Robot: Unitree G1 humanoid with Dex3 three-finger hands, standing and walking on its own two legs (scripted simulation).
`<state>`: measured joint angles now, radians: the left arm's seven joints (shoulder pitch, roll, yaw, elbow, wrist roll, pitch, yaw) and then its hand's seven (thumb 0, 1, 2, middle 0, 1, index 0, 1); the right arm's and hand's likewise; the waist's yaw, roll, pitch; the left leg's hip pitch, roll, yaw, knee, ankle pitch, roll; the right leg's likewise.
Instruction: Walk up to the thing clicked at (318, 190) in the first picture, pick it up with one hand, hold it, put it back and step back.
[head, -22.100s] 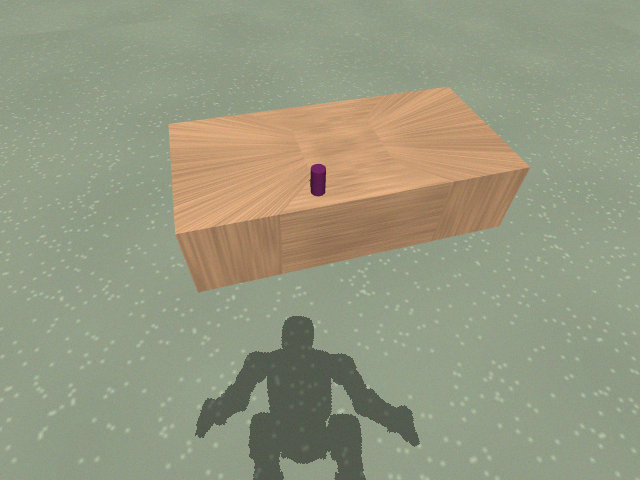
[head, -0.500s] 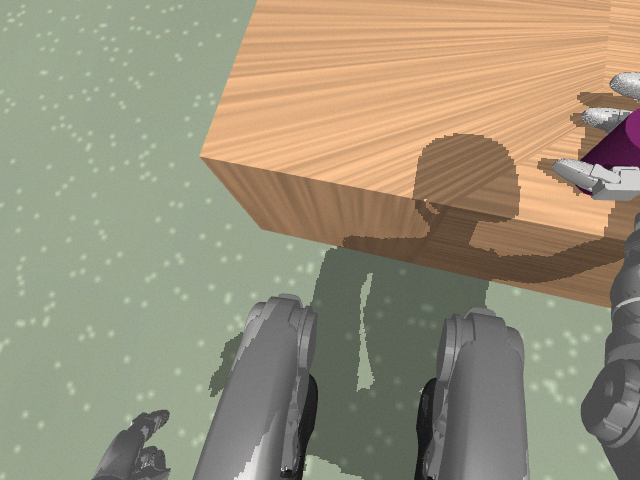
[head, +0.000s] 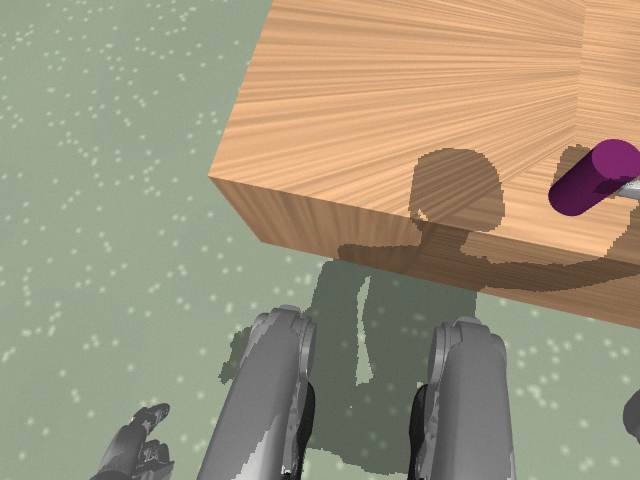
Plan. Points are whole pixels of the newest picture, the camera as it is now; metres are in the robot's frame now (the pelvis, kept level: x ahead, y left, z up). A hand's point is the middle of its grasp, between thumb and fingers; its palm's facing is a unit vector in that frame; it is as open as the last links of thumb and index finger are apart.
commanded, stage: rise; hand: right
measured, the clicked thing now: (590, 181) +0.48 -0.28 -0.05
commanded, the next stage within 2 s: home in 0.18 s
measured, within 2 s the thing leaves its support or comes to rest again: neither
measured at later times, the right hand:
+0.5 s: hand out of the picture +0.42 -0.42 +0.16, palm faces +0.45 +0.79 -0.42, open 17.1 cm
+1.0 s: hand out of the picture +0.28 -0.28 +0.22, palm faces +0.28 +0.90 -0.35, open 17.4 cm
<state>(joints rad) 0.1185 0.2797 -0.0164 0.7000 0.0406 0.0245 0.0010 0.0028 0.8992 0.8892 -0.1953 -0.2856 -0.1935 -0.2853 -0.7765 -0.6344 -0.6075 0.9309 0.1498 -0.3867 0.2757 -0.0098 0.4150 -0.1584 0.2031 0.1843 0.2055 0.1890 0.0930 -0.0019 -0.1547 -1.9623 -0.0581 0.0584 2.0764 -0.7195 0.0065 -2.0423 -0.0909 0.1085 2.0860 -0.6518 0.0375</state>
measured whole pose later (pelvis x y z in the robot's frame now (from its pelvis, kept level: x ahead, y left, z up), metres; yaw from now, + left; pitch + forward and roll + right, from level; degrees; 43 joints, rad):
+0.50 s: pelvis +0.02 -0.01 +0.17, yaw -2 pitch +28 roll +6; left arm 0.21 0.25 -0.04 0.60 -0.02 0.11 0.01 0.00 0.90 0.90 -0.20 -0.30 -0.21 -0.29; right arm -0.60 -0.74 -0.49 1.00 -0.08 -0.10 0.00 -0.01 0.48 -0.09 0.06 0.06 0.07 0.07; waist 0.09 0.00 -0.15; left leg -1.36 -0.05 0.06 1.47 -0.60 -0.01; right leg -1.46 -0.09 0.08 1.53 -0.56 0.02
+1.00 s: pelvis +0.07 -0.03 +0.30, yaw -6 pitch +10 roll +3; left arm 0.25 0.21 -0.04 0.58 -0.05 0.02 0.11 0.01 0.90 0.90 -0.20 -0.30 -0.20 -0.29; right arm 0.13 -0.29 -0.09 0.44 0.04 0.08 -0.17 -0.01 0.54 -0.05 0.06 0.05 0.06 0.06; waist 0.04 -0.03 -0.11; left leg -0.61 0.00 0.03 0.88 -0.45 -0.02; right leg -0.71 -0.05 0.02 0.94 -0.41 0.00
